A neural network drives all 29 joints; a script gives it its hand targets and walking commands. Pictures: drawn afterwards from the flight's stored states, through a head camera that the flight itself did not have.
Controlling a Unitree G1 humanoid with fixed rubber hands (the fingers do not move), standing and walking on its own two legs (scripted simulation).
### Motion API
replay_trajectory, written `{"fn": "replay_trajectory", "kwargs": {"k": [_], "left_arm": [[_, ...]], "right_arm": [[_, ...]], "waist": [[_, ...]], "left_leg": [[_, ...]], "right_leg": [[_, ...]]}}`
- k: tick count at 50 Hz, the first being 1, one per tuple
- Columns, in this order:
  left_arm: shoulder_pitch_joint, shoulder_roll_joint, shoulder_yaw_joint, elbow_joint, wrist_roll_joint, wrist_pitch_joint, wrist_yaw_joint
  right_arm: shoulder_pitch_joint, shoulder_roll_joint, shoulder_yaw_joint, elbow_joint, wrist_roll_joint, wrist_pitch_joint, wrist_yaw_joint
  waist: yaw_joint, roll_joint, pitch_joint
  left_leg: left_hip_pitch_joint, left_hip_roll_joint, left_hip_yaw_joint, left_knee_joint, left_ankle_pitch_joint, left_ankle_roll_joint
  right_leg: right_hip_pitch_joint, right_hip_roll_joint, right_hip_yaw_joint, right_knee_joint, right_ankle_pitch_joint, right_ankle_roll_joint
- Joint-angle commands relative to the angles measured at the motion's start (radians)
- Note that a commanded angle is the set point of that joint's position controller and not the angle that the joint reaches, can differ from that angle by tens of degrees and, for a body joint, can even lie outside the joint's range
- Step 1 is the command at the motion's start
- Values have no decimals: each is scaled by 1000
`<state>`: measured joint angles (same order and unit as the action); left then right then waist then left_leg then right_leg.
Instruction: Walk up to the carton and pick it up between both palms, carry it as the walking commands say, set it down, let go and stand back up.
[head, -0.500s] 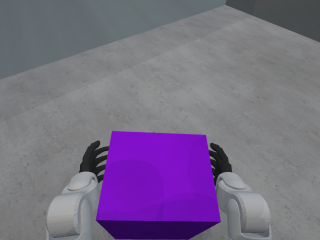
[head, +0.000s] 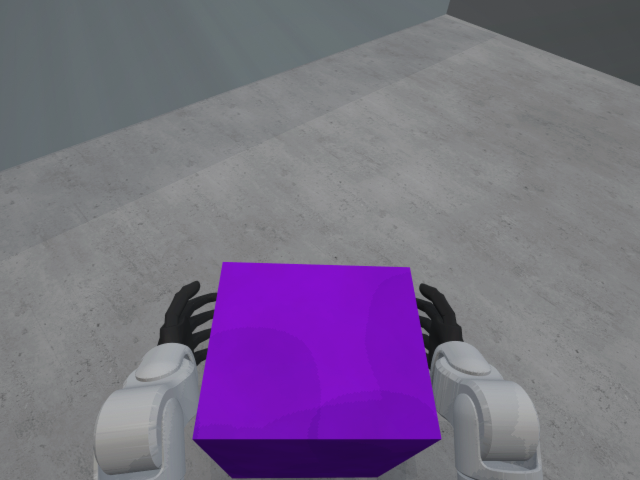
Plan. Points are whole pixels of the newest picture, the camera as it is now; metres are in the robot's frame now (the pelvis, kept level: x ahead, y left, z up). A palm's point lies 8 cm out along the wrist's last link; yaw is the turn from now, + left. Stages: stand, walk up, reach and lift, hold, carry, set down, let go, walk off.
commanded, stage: carry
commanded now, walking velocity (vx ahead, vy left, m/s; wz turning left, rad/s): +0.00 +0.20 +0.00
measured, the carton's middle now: (310, 384) +0.23 +0.02 +0.01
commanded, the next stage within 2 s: none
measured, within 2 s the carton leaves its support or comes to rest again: neither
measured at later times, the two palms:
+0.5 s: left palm out of the picture +0.17 +0.31 +0.08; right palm (306, 416) +0.17 +0.02 +0.08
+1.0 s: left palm out of the picture +0.11 +0.40 +0.10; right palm out of the picture +0.10 +0.12 +0.10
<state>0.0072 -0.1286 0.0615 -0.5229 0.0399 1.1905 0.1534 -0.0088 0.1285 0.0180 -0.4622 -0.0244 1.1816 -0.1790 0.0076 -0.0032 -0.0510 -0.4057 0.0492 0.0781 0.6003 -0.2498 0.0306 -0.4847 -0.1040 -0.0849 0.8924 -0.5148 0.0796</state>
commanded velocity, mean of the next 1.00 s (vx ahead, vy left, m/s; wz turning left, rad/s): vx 0.00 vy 0.10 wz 0.00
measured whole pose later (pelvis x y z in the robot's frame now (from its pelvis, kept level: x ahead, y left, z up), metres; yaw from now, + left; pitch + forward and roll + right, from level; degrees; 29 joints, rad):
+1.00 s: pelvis -0.13 +0.27 +0.00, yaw -2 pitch +2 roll -1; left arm -0.01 -0.13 0.04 -0.49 0.04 1.19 0.15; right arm -0.01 0.13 -0.01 -0.48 -0.02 1.21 -0.17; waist -0.01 0.01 -0.10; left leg -0.38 0.00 0.17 0.52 -0.18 0.10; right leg -0.33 -0.08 -0.09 0.55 -0.31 0.05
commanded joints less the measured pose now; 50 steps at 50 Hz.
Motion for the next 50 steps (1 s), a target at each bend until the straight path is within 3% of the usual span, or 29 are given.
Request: {"fn": "replay_trajectory", "kwargs": {"k": [1, 3, 5, 6, 7, 8, 9, 10, 12, 14, 17, 18, 19, 20, 21, 22, 25, 29, 32, 33, 34, 35, 36, 37, 39, 41, 44, 47, 50], "left_arm": [[-542, -940, -757, -190, -372, -46, -160], [-541, -945, -764, -214, -388, -51, -165], [-475, -918, -736, -169, -377, -41, -166], [-450, -892, -709, -152, -371, -40, -169], [-443, -873, -696, -142, -368, -41, -174], [-421, -872, -684, -118, -355, -35, -172], [-383, -887, -662, -94, -335, -42, -175], [-388, -885, -648, -100, -321, -44, -177], [-389, -899, -642, -92, -309, -48, -173], [-424, -880, -652, -133, -307, -53, -161], [-392, -845, -648, -172, -277, -51, -138], [-379, -841, -648, -159, -263, -44, -130], [-351, -827, -645, -149, -255, -34, -121], [-339, -799, -637, -142, -240, -23, -117], [-366, -805, -644, -130, -246, -19, -117], [-393, -821, -677, -158, -270, -20, -124], [-490, -925, -724, -167, -329, -33, -145], [-524, -946, -767, -206, -381, -45, -156], [-446, -903, -740, -169, -372, -37, -161], [-427, -894, -719, -141, -362, -31, -163], [-424, -892, -699, -122, -366, -31, -170], [-391, -869, -667, -92, -352, -29, -173], [-390, -861, -655, -75, -341, -28, -176], [-419, -885, -665, -80, -336, -34, -176], [-415, -891, -643, -70, -310, -37, -176], [-439, -887, -644, -101, -298, -41, -163], [-428, -838, -642, -121, -272, -28, -137], [-464, -820, -649, -117, -274, -13, -123], [-478, -854, -688, -100, -291, 1, -121]], "right_arm": [[-408, 894, 542, -208, 265, -61, 169], [-402, 906, 549, -235, 264, -68, 161], [-350, 867, 544, -218, 244, -57, 145], [-347, 850, 548, -209, 236, -53, 139], [-360, 851, 562, -220, 229, -52, 135], [-399, 846, 570, -230, 232, -38, 134], [-467, 876, 618, -280, 276, -41, 141], [-500, 884, 632, -271, 291, -42, 148], [-515, 883, 637, -272, 303, -44, 156], [-477, 878, 624, -241, 306, -43, 161], [-444, 867, 625, -234, 327, -34, 166], [-439, 858, 619, -227, 332, -28, 168], [-408, 851, 603, -201, 331, -20, 171], [-389, 809, 589, -186, 319, -17, 169], [-384, 810, 573, -170, 306, -13, 171], [-391, 834, 577, -188, 306, -19, 174], [-439, 882, 565, -227, 289, -42, 176], [-388, 880, 529, -242, 257, -66, 163], [-339, 849, 540, -232, 239, -57, 146], [-350, 842, 547, -226, 237, -51, 142], [-361, 842, 556, -227, 235, -48, 137], [-379, 841, 574, -232, 234, -43, 133], [-401, 831, 581, -234, 230, -35, 132], [-459, 848, 600, -268, 253, -31, 136], [-522, 861, 622, -277, 290, -30, 155], [-538, 858, 620, -268, 309, -34, 164], [-457, 821, 584, -191, 303, -13, 174], [-442, 813, 556, -166, 298, 0, 171], [-459, 821, 530, -175, 290, -1, 171]], "waist": [[-13, 229, -283], [-5, 209, -340], [14, 124, -378], [22, -16, -371], [12, -263, -362], [7, -303, -289], [10, -279, -267], [8, -193, -214], [-5, -147, -205], [-8, -184, -237], [-12, -222, -270], [-16, -142, -299], [-11, 35, -308], [-9, 321, -284], [-4, 363, -265], [-13, 332, -263], [-8, 196, -274], [-16, 236, -328], [2, 151, -373], [16, 103, -382], [18, 13, -381], [18, -171, -363], [5, -291, -288], [3, -289, -286], [-6, -218, -221], [-11, -48, -207], [4, 107, -237], [-5, 139, -239], [-8, 175, -234]], "left_leg": [[257, 168, -161, -173, 319, 134], [250, 177, -178, -186, 263, 142], [157, 152, -126, -147, 193, 91], [-5, 99, -80, -39, 171, 39], [-175, 0, -11, 140, -95, -29], [-256, 3, -45, 341, -228, -46], [-210, 41, -152, 497, -212, -31], [-194, 43, -136, 524, -175, -39], [-189, 38, -104, 325, -106, -41], [-96, 3, -40, 141, -102, -40], [70, -29, 35, -86, -66, -54], [156, -27, 20, -198, -51, -52], [226, 61, -92, -263, 48, -32], [284, 282, -387, -292, 331, 40], [238, 320, -370, -256, 424, 122], [181, 272, -295, -230, 384, 162], [240, 152, -153, -161, 440, 101], [312, 200, -209, -189, 326, 142], [241, 228, -227, -219, 196, 135], [199, 209, -193, -203, 171, 101], [107, 168, -157, -159, 168, 51], [-17, 87, -99, -53, 141, -28], [-100, 31, -38, 31, -28, -65], [-16, 57, -52, 83, -73, -68], [134, 65, -53, 14, -24, -64], [143, 65, -79, -163, 117, -51], [141, 172, -192, -236, 181, -18], [111, 221, -292, -386, 38, -36], [181, 217, -258, -422, -41, -82]], "right_leg": [[-21, 54, -20, -39, 20, -36], [93, 60, -30, -208, 85, -55], [312, 17, -17, -482, 269, -73], [441, -136, 174, -549, 287, -100], [513, -375, 453, -605, 449, -177], [452, -459, 471, -584, 594, -276], [355, -449, 434, -581, 609, -307], [299, -385, 335, -600, 560, -268], [337, -281, 186, -531, 630, -190], [353, -225, 79, -476, 722, -133], [291, -223, 71, -427, 581, -101], [262, -169, 45, -336, 506, -74], [171, -104, 5, -244, 334, -39], [-44, 6, -75, -56, 39, 20], [-66, 31, -46, 84, -133, 20], [-16, 32, -9, 137, -112, 4], [-52, 44, -11, 99, 9, -31], [-29, 53, 8, -20, 15, -37], [159, 52, 7, -298, 119, -61], [271, 39, -3, -448, 218, -67], [379, -53, 84, -532, 252, -76], [466, -213, 299, -584, 268, -120], [441, -310, 369, -603, 397, -166], [343, -330, 301, -530, 514, -213], [143, -219, 173, -534, 338, -150], [147, -115, 77, -448, 250, -76], [177, -41, 58, -400, 246, -47], [202, 9, 9, -310, 154, -38], [140, 30, -16, -277, 136, -33]]}}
